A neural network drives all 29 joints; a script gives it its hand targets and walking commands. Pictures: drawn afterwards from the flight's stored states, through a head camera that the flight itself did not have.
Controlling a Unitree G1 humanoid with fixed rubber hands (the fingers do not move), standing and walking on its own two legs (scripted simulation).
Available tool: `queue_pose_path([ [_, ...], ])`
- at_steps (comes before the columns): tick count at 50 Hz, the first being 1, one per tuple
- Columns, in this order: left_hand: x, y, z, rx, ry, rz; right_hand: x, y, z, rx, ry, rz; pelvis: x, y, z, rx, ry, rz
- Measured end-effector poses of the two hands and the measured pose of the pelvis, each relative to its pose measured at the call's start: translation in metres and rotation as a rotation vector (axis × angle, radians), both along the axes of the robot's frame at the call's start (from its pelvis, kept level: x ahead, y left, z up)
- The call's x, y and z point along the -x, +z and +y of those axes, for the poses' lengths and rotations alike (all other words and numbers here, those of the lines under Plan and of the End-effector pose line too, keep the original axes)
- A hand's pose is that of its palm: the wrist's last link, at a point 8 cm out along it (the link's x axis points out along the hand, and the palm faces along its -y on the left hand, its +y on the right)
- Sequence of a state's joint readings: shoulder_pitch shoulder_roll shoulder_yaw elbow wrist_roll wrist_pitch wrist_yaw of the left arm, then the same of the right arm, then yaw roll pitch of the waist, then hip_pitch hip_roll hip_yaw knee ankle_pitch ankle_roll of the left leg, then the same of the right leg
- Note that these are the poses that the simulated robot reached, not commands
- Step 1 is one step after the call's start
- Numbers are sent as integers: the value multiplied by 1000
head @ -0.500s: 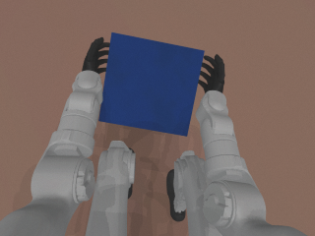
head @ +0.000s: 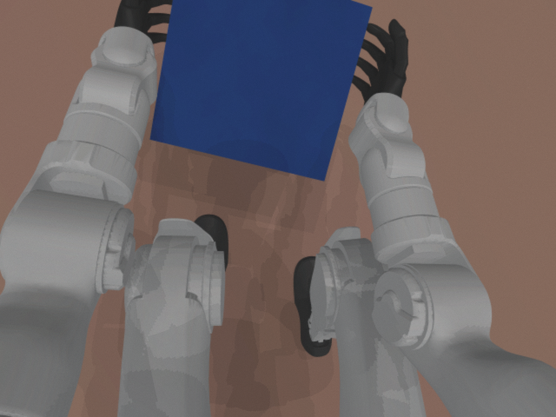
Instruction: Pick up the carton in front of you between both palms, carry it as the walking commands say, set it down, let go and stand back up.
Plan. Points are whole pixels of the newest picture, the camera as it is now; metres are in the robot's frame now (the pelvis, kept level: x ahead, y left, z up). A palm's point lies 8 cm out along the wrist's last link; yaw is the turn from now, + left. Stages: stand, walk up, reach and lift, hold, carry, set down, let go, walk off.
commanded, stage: set down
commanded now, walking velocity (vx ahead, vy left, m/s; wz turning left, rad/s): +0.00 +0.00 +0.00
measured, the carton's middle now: (256, 87) +0.51 +0.07 -0.25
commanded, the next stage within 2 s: none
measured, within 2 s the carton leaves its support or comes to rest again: rests again in 0.48 s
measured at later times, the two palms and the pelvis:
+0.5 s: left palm (143, 28) +0.53 +0.22 -0.17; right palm (384, 89) +0.51 -0.08 -0.16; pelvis -0.01 +0.00 -0.02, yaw -2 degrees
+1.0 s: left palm (144, 26) +0.54 +0.22 -0.18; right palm (386, 84) +0.52 -0.09 -0.17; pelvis +0.00 +0.00 -0.03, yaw -2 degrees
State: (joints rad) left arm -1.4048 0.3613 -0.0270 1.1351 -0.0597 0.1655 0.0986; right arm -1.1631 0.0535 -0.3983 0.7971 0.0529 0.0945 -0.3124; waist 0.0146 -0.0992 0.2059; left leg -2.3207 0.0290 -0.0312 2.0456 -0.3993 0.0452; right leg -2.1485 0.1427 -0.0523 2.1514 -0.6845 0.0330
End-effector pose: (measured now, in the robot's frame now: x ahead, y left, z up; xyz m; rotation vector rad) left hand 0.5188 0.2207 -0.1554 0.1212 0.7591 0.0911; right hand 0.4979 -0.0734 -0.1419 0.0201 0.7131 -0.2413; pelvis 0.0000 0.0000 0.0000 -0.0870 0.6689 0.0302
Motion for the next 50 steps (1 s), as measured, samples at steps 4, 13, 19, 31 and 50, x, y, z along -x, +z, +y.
queue_pose_path([
  [4,0,0,0,-5,-5,1,0,0,0,-2,8,-3,1,-7,0,-1,-4,-22],
  [13,-1,-1,2,25,-6,3,-2,0,-2,-8,34,-2,8,-14,-2,2,-11,-38],
  [19,-5,-6,-4,51,-34,-5,-4,-8,-9,-11,43,11,11,-18,-2,0,-23,-50],
  [31,-18,-20,-3,68,-33,-16,-18,-24,-14,-48,75,-15,6,-27,-3,-16,-43,-36],
  [50,-19,-26,-2,110,-35,-31,-22,-28,-17,-34,122,-25,-1,-26,-5,-15,-43,-31],
])
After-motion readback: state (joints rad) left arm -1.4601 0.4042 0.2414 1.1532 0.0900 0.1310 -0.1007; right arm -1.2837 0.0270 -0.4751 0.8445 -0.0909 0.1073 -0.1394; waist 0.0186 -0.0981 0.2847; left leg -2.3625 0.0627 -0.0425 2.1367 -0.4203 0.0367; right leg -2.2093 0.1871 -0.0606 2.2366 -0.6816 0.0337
